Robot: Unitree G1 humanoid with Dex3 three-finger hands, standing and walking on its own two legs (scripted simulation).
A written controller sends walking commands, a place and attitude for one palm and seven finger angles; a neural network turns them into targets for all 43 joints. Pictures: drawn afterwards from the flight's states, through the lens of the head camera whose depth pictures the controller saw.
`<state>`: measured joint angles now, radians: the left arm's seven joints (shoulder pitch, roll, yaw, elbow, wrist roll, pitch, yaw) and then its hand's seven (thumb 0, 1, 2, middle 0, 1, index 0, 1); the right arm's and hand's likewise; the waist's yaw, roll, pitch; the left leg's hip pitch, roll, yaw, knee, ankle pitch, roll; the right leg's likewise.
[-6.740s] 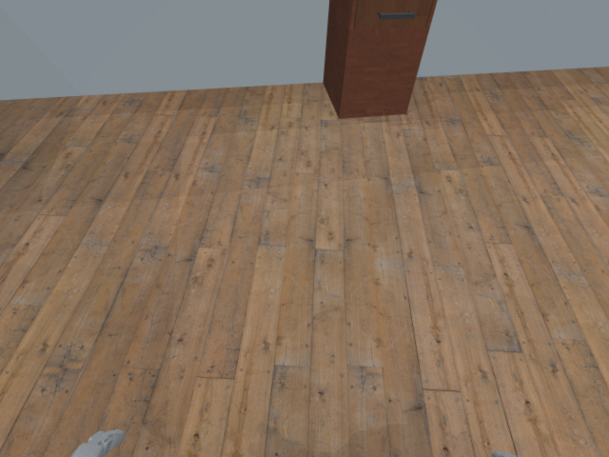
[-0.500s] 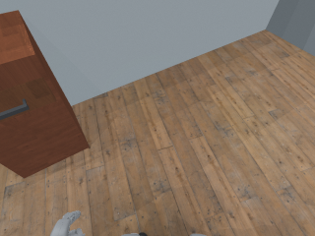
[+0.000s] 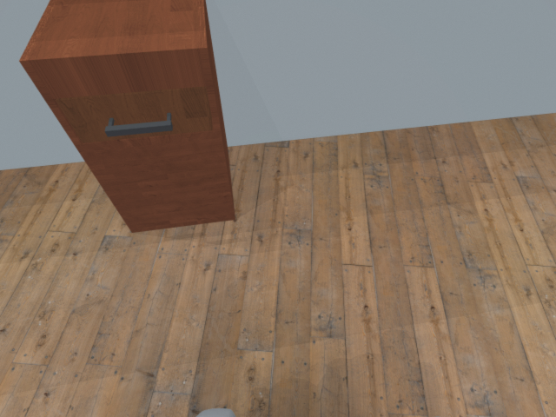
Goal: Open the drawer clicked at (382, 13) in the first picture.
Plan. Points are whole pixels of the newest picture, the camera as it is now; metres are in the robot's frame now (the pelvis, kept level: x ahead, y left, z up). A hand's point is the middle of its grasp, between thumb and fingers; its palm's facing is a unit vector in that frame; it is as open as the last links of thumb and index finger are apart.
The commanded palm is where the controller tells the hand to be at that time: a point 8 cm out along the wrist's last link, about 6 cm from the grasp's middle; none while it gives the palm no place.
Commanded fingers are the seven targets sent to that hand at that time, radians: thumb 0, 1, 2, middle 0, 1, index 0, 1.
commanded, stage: turn to face it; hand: left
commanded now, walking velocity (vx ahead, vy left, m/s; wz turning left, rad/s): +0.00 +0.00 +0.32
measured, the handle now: (140, 123) +0.82 +0.46 -0.17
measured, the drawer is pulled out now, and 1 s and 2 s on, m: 0.00 0.00 0.00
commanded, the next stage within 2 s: take the last steps up to it in 0.24 s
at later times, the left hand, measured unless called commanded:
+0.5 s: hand out of the picture +0.04 +0.19 -0.15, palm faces +0.16 -0.95 -0.27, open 7.4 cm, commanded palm none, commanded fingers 0.00 0.90 0.90 -0.20 -0.30 -0.20 -0.30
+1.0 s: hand out of the picture -0.07 +0.19 -0.17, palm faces +0.33 -0.94 -0.12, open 7.4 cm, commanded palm none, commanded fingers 0.00 0.90 0.90 -0.20 -0.30 -0.20 -0.30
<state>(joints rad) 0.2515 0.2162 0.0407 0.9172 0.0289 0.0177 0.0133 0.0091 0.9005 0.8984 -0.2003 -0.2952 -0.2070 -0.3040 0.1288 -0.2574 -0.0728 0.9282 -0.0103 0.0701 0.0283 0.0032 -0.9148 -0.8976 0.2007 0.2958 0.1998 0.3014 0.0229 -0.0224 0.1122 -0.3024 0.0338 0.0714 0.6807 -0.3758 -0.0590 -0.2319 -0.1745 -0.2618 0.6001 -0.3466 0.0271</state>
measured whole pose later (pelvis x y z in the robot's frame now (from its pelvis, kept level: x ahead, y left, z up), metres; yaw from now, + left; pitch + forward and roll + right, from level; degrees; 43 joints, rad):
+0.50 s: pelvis -0.01 -0.01 +0.00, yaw +8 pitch -2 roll +1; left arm 0.21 0.18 0.02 0.95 0.03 0.00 0.00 0.01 0.91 0.90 -0.20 -0.29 -0.20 -0.30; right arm 0.21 -0.22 -0.05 0.99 -0.02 0.05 0.01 0.00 -0.91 -0.90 0.21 0.30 0.21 0.30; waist 0.00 0.05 0.05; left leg -0.33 -0.02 -0.02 0.79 -0.45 0.00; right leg -0.23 -0.04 -0.11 0.58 -0.32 -0.02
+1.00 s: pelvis +0.08 +0.08 +0.00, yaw +12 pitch -1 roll -1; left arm 0.49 0.13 0.03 1.17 0.03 -0.02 0.01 0.01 0.90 0.90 -0.20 -0.29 -0.20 -0.30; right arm 0.17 -0.16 -0.05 1.02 -0.02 -0.04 0.03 0.00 -0.91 -0.90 0.20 0.30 0.20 0.30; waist 0.06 -0.03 0.06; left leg -0.33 0.05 0.13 0.59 -0.26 0.03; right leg -0.12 -0.13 -0.14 0.64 -0.46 0.04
